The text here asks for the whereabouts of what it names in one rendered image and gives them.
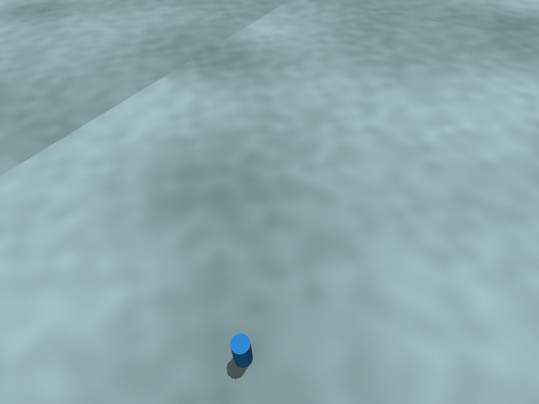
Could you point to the can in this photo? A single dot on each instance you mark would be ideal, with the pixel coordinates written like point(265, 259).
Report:
point(241, 350)

